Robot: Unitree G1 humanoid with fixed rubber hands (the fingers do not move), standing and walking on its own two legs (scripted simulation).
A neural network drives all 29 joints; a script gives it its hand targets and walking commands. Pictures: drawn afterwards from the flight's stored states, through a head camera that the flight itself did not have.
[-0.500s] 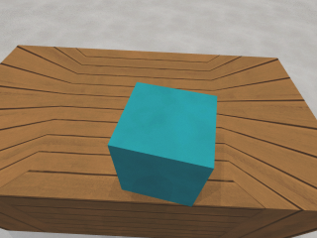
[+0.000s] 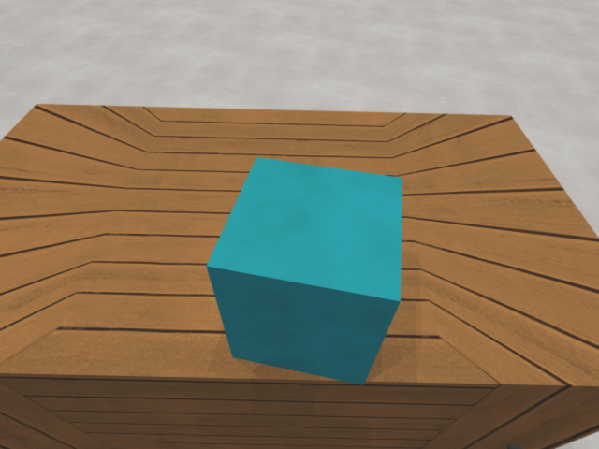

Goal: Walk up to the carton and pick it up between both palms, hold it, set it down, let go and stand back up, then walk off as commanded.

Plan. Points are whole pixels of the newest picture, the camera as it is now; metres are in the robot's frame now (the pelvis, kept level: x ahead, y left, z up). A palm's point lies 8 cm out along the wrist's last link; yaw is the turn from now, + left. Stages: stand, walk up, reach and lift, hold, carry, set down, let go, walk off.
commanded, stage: walk up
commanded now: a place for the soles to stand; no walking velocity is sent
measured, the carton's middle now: (311, 274) +0.38 +0.00 +0.02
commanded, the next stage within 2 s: none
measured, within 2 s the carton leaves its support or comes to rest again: neither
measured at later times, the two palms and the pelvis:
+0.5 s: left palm out of the picture +0.04 +0.32 -0.10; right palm out of the picture +0.07 -0.30 -0.09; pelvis -0.02 +0.00 +0.01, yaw +0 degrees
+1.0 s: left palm out of the picture +0.05 +0.37 -0.11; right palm out of the picture +0.05 -0.25 -0.05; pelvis +0.00 +0.06 +0.02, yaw +0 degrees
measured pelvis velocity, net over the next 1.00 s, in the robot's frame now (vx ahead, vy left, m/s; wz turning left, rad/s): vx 0.00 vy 0.06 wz -0.01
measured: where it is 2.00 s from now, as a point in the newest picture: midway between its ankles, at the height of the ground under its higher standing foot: outside the picture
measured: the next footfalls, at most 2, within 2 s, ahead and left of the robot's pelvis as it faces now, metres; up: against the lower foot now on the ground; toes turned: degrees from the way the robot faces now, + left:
right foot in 0.46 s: +0.06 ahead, -0.14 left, +0.00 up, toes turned +4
right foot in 1.28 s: +0.05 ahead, -0.12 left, +0.00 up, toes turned +5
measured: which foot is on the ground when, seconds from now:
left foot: down 0.00-1.00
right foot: down 0.00-0.08, up 0.10-0.44, down 0.46-0.74, up 0.76-1.00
